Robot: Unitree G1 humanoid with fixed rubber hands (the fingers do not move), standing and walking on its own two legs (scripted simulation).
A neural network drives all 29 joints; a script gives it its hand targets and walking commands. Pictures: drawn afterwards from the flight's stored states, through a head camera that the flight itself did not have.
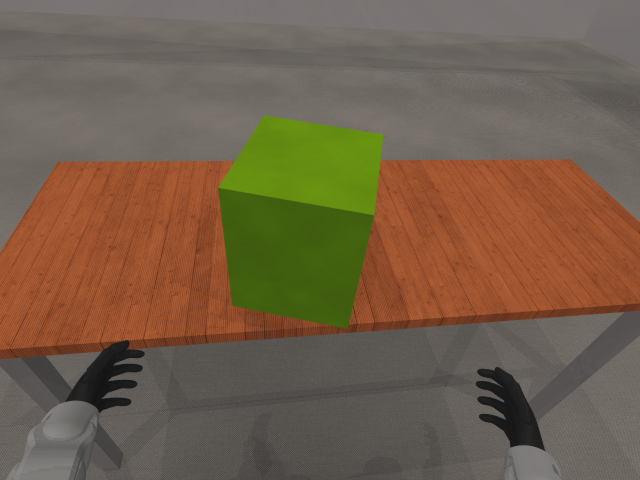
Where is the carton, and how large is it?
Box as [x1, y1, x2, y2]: [218, 115, 382, 328]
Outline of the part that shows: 264,115 218,187 232,305 347,328 374,213 382,134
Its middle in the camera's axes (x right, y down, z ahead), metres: -0.02 -0.02 +0.64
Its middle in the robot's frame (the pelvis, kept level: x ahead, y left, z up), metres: +0.49 +0.02 +0.05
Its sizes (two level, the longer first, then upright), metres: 0.210 0.200 0.250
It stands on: a table, 0.68 m high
